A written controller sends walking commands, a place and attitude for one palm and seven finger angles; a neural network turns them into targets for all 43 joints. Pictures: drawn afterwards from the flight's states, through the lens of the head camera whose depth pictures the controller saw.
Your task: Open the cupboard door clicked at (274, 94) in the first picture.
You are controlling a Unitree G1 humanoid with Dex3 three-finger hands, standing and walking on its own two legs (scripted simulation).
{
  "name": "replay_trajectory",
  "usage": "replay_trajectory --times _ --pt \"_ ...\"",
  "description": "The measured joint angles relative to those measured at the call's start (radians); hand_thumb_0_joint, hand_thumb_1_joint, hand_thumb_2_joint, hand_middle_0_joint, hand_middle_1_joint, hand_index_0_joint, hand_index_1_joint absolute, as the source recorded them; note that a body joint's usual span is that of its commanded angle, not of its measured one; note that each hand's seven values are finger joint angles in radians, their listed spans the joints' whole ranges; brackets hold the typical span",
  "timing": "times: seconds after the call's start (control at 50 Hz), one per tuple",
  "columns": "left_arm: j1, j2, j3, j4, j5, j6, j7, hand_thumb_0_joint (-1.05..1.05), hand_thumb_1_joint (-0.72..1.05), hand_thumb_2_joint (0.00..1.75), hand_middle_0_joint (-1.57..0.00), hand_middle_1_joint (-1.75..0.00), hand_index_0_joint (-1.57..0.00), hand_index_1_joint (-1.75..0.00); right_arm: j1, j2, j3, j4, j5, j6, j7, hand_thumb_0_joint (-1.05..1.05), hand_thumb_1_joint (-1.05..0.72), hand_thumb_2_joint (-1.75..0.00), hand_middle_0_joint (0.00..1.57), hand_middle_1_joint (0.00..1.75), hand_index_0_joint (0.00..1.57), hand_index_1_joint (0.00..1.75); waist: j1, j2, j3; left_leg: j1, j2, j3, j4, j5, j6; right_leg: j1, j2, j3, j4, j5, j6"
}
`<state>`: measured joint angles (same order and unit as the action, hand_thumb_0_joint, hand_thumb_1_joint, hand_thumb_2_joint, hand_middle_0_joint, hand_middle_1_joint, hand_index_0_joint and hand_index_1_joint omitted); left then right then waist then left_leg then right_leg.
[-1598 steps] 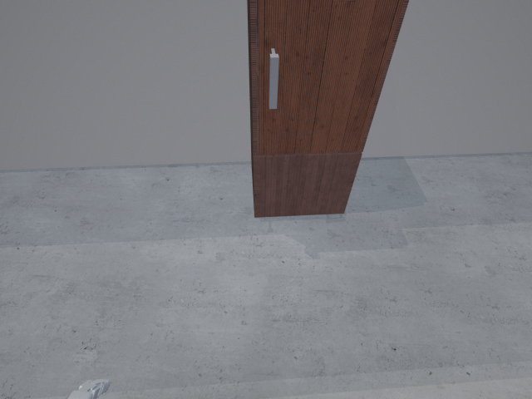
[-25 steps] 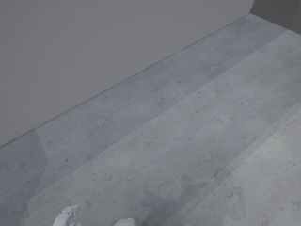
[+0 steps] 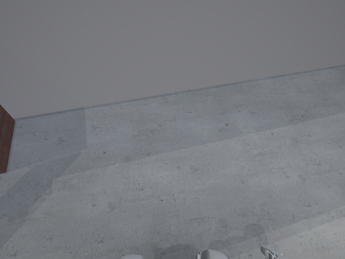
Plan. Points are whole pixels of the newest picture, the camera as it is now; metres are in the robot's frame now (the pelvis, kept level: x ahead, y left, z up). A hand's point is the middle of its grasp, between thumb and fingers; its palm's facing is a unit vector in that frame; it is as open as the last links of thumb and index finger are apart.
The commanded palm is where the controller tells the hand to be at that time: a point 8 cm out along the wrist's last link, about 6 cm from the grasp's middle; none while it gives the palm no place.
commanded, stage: turn to face it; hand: left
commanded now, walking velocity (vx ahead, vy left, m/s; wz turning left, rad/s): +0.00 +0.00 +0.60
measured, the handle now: out of the picture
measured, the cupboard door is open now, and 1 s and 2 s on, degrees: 45 45 45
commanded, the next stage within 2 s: take the last steps up to it in 1.78 s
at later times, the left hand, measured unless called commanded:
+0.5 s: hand out of the picture +0.03 +0.15 -0.14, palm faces +0.29 -0.92 -0.25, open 7.4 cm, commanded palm none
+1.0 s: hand out of the picture +0.01 +0.21 -0.15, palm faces +0.55 -0.80 -0.26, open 7.4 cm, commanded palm none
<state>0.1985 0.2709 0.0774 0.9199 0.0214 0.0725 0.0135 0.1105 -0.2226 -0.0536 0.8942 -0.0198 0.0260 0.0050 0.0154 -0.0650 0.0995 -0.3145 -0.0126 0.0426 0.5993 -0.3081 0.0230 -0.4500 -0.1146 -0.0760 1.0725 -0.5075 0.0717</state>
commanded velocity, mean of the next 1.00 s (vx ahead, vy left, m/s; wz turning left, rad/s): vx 0.00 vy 0.00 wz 0.60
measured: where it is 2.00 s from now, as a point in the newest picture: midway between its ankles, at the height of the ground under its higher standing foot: outside the picture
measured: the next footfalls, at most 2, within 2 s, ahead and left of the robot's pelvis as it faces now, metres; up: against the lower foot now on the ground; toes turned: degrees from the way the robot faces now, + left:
right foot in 0.24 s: +0.06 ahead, -0.15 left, +0.00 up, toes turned +5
left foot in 0.66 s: +0.02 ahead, +0.08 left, +0.00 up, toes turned +28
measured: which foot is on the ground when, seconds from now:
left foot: down 0.00-0.24, up 0.26-0.64, down 0.66-1.00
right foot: up 0.00-0.22, down 0.24-0.66, up 0.68-1.00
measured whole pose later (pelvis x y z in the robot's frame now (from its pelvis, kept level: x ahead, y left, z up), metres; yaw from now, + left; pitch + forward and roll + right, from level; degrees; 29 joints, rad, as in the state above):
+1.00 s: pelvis +0.03 -0.04 +0.01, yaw +34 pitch +2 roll -1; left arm 0.11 0.26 0.06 0.86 0.01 0.06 0.01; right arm 0.18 -0.21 -0.05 0.92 -0.02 0.03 0.00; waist -0.01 -0.01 0.10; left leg -0.28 -0.04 -0.09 0.48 -0.23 0.03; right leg -0.45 -0.06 0.01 0.89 -0.41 0.09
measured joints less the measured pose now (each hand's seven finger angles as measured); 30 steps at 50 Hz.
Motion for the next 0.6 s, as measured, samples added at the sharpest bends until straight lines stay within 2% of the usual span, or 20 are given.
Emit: replay_trajectory --times 0.04,0.1,0.2,0.24,0.26,0.3,0.36,0.4,0.48,0.6 --pt "-0.017 0.002 0.001 -0.007 -0.001 -0.002 -0.004 0.01 0.91 0.90 -0.20 -0.30 -0.20 -0.30 0.011 0.001 0.004 0.003 0.000 0.001 -0.007 0.00 -0.90 -0.90 0.20 0.30 0.20 0.30 0.001 0.011 -0.002 0.013 -0.003 -0.022 -0.043 0.028 -0.005 -0.032 0.011 0.034 0.029 0.050 0.008" --pt "-0.035 -0.001 -0.002 -0.025 -0.003 -0.009 -0.008 0.01 0.91 0.90 -0.20 -0.29 -0.20 -0.30 0.025 0.002 0.007 0.011 0.000 0.003 -0.009 0.00 -0.90 -0.90 0.20 0.30 0.20 0.30 0.000 0.030 -0.003 0.027 -0.005 -0.052 -0.088 0.058 -0.010 -0.038 0.021 0.063 -0.025 0.082 0.014" --pt "-0.057 -0.015 -0.012 -0.051 -0.008 -0.020 -0.008 0.01 0.91 0.90 -0.20 -0.29 -0.20 -0.30 0.044 -0.002 -0.001 0.019 -0.003 0.014 -0.004 0.00 -0.90 -0.90 0.21 0.30 0.21 0.30 -0.018 0.067 -0.003 0.013 -0.005 -0.110 -0.079 0.060 -0.036 0.048 0.053 0.067 -0.272 0.089 0.010" --pt "-0.056 -0.020 -0.017 -0.064 -0.010 -0.035 -0.009 0.01 0.91 0.90 -0.20 -0.29 -0.20 -0.30 0.053 -0.005 -0.008 0.021 0.002 0.021 -0.004 0.01 -0.90 -0.90 0.21 0.30 0.21 0.30 -0.023 0.076 -0.009 -0.011 -0.012 -0.134 -0.038 0.042 -0.053 0.121 0.067 0.055 -0.437 0.166 0.004" --pt "-0.056 -0.030 -0.019 -0.067 -0.006 -0.046 -0.007 0.01 0.91 0.90 -0.20 -0.30 -0.20 -0.30 0.055 -0.013 -0.014 0.024 0.008 0.024 -0.003 0.01 -0.90 -0.90 0.21 0.30 0.21 0.30 -0.024 0.091 -0.009 -0.031 -0.009 -0.146 0.004 0.021 -0.050 0.138 0.075 0.040 -0.470 0.190 -0.042" --pt "-0.053 -0.052 -0.033 -0.070 0.000 -0.058 -0.003 0.01 0.91 0.90 -0.20 -0.30 -0.20 -0.30 0.050 -0.030 -0.027 0.034 0.011 0.034 -0.002 0.01 -0.90 -0.90 0.20 0.30 0.20 0.30 -0.029 0.113 0.001 -0.096 -0.021 -0.138 0.202 -0.132 -0.054 0.148 0.069 0.007 -0.458 0.180 -0.081" --pt "-0.029 -0.078 -0.044 -0.066 -0.001 -0.061 0.004 0.01 0.91 0.90 -0.20 -0.30 -0.20 -0.30 0.042 -0.045 -0.037 0.049 0.007 0.047 0.007 0.01 -0.90 -0.90 0.20 0.30 0.20 0.30 -0.030 0.109 0.005 -0.178 -0.023 -0.086 0.490 -0.152 -0.070 0.188 0.043 -0.026 -0.501 0.184 -0.086" --pt "-0.013 -0.087 -0.047 -0.059 -0.002 -0.058 0.006 0.01 0.91 0.90 -0.20 -0.30 -0.20 -0.30 0.036 -0.045 -0.038 0.051 0.007 0.051 0.013 0.01 -0.90 -0.90 0.20 0.30 0.20 0.30 -0.035 0.094 0.005 -0.194 -0.007 -0.055 0.553 -0.125 -0.084 0.214 0.029 -0.047 -0.540 0.198 -0.085" --pt "0.009 -0.093 -0.050 -0.047 0.000 -0.060 0.006 0.01 0.91 0.90 -0.20 -0.30 -0.20 -0.30 0.023 -0.036 -0.033 0.049 0.011 0.054 0.020 0.01 -0.91 -0.90 0.20 0.30 0.20 0.30 -0.035 0.060 0.012 -0.160 0.021 -0.015 0.446 -0.118 -0.100 0.250 0.003 -0.098 -0.580 0.207 -0.083" --pt "0.035 -0.072 -0.038 -0.034 0.006 -0.062 0.001 0.01 0.91 0.90 -0.20 -0.30 -0.20 -0.30 -0.018 -0.023 -0.018 0.040 0.014 0.044 0.022 0.01 -0.91 -0.90 0.20 0.30 0.20 0.30 -0.004 0.023 0.030 -0.052 0.025 0.040 0.156 -0.119 -0.083 0.254 -0.033 -0.173 -0.520 0.158 -0.064"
